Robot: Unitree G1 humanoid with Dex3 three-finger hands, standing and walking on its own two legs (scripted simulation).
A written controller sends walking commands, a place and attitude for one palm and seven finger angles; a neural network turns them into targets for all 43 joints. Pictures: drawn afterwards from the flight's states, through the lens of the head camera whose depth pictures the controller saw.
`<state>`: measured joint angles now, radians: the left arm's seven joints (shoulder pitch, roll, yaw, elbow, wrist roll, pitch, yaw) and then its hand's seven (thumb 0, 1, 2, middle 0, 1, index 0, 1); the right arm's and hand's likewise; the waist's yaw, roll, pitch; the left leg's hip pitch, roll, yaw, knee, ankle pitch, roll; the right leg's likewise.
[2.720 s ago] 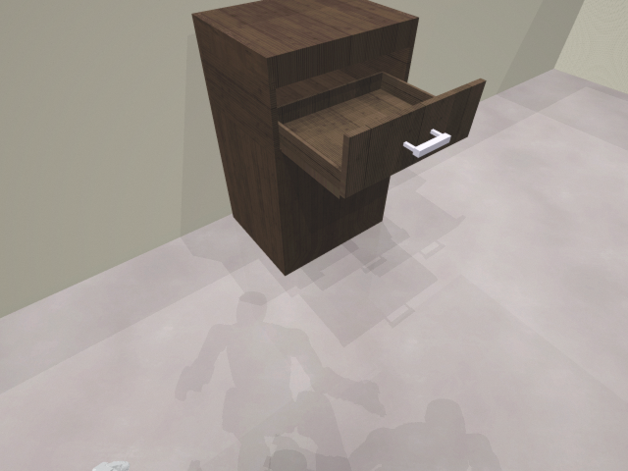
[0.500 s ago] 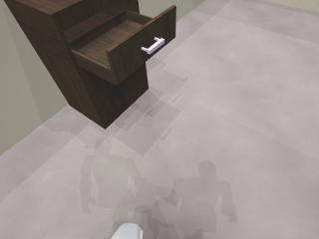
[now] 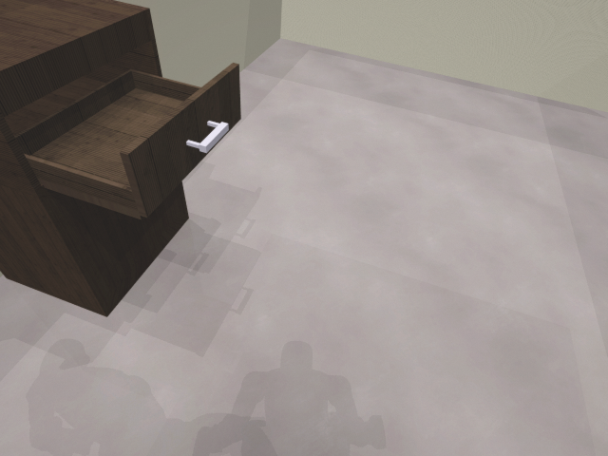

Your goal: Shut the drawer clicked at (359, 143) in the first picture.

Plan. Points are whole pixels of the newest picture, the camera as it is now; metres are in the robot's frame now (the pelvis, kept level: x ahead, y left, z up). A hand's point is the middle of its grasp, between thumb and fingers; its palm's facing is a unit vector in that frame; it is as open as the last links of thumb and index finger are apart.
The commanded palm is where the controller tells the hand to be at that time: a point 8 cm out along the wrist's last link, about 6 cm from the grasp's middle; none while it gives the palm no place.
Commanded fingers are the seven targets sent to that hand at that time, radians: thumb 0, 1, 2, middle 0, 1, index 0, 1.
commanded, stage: walk to a spot facing it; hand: left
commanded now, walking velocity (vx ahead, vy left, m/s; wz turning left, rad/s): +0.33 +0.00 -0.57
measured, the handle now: (207, 135) +0.87 +0.33 -0.08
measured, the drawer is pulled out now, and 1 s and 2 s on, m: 0.30 0.30 0.30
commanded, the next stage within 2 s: none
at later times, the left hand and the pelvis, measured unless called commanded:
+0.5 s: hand (282, 347) +0.36 +0.06 -0.20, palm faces -0.34 -0.94 -0.10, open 7.4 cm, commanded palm none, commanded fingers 0.00 0.90 0.90 -0.20 -0.30 -0.20 -0.30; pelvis +0.19 -0.05 -0.03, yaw -17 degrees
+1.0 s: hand (258, 311) +0.43 +0.12 -0.20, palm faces -0.30 -0.94 -0.14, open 7.4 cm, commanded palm none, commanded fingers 0.00 0.90 0.90 -0.20 -0.30 -0.20 -0.30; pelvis +0.42 -0.06 -0.02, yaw -23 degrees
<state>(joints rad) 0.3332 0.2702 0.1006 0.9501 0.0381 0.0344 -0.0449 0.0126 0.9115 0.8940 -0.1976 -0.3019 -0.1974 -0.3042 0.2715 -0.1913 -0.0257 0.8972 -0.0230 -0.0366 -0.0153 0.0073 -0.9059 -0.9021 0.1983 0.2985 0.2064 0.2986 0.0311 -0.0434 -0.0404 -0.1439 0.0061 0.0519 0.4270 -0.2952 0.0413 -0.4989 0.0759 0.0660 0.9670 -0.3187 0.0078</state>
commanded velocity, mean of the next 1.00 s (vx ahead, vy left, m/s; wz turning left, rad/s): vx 0.37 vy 0.00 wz -0.24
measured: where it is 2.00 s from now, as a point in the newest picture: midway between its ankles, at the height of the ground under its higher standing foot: (369, 323)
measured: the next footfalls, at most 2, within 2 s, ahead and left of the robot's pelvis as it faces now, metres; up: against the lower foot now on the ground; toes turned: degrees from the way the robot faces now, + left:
right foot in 0.44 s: +0.27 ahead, -0.14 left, +0.00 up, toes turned -24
left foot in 0.90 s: +0.55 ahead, +0.00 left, +0.00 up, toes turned -11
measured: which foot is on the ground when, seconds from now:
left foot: down 0.00-0.44, up 0.46-0.88, down 0.90-1.00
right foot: up 0.00-0.42, down 0.44-0.92, up 0.94-1.00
